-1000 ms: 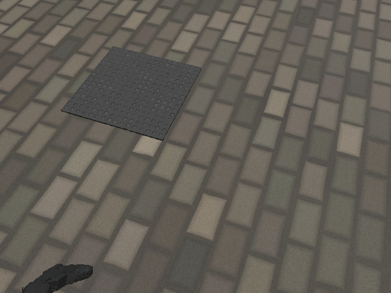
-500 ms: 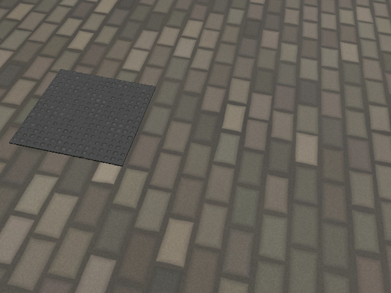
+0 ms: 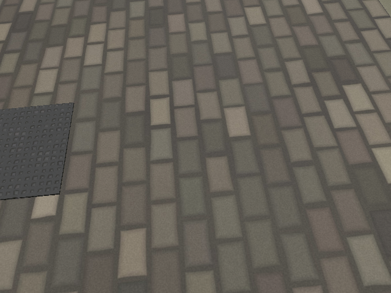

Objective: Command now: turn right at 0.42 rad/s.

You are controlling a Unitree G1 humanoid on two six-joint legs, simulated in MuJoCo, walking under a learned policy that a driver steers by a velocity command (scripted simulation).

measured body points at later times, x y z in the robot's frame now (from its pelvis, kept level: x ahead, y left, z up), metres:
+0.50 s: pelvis +0.02 +0.03 -0.01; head +0.03 +0.03 +0.44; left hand +0.16 +0.29 -0.12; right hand +0.15 -0.23 -0.11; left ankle +0.02 +0.15 -0.74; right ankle +0.02 -0.09 -0.74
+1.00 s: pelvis +0.03 +0.04 -0.01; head +0.03 +0.04 +0.44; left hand +0.15 +0.29 -0.14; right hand +0.12 -0.22 -0.13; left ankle +0.02 +0.15 -0.74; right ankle +0.02 -0.09 -0.74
